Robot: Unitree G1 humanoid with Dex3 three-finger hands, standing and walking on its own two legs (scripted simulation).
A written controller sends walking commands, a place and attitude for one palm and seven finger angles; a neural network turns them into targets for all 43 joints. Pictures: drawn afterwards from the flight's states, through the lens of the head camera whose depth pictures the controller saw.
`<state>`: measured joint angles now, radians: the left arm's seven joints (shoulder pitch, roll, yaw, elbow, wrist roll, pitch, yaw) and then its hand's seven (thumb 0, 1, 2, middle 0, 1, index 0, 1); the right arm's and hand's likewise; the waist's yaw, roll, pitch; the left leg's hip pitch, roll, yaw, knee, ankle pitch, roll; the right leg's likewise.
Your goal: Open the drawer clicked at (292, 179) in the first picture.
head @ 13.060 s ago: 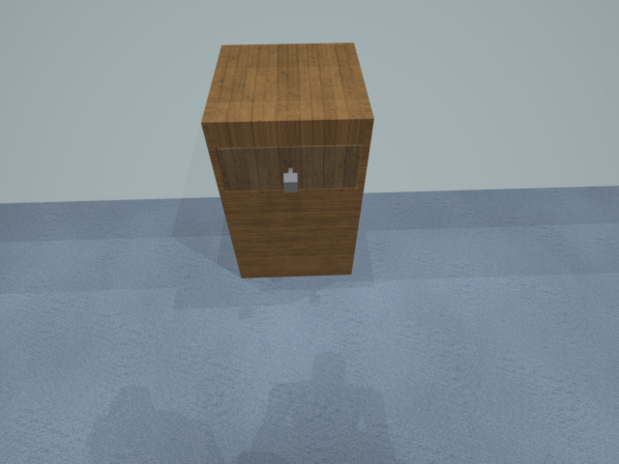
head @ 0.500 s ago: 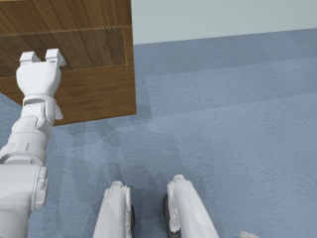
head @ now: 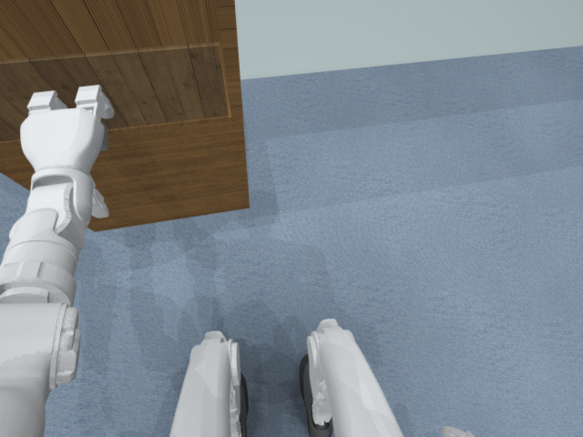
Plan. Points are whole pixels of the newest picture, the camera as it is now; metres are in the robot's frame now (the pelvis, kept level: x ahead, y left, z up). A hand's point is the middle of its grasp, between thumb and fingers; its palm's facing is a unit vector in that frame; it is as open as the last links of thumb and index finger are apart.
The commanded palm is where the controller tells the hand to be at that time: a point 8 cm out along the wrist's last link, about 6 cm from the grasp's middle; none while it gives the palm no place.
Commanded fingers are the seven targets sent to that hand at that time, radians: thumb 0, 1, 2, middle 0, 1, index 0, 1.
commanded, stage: close the thumb around the handle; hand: left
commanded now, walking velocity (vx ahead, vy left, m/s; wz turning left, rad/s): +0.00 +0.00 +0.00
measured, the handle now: (87, 121) +0.55 +0.26 -0.04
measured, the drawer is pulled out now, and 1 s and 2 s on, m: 0.00 0.01 0.11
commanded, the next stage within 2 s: pull the drawer open in 0.70 s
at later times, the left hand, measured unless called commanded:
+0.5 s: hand (86, 156) +0.50 +0.26 -0.05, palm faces -0.04 -0.03 -1.00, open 7.6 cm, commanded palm +0.48 +0.24 -0.01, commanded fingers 0.00 0.90 0.90 -0.40 -1.35 -0.40 -1.35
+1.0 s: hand (89, 165) +0.49 +0.26 -0.05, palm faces -0.04 -0.05 -1.00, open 7.6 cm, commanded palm +0.46 +0.23 -0.01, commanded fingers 0.00 0.90 0.90 -0.40 -1.35 -0.40 -1.35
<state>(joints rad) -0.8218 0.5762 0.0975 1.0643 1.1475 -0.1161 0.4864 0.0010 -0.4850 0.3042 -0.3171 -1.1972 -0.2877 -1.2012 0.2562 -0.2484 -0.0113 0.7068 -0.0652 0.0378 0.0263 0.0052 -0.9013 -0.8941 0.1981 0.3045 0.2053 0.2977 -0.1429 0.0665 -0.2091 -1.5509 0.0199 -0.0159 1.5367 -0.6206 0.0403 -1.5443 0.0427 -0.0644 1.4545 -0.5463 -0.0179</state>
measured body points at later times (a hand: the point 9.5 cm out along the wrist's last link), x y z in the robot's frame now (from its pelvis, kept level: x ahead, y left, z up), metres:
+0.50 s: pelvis +0.00 +0.00 +0.01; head +0.20 +0.02 +0.41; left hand +0.49 +0.26 +0.00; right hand +0.05 -0.27 -0.13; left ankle +0.03 +0.10 -0.56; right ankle +0.05 -0.11 -0.56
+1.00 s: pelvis +0.00 +0.00 +0.01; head +0.20 +0.02 +0.42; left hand +0.48 +0.26 +0.00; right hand +0.05 -0.27 -0.12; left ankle +0.03 +0.10 -0.56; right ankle +0.05 -0.11 -0.56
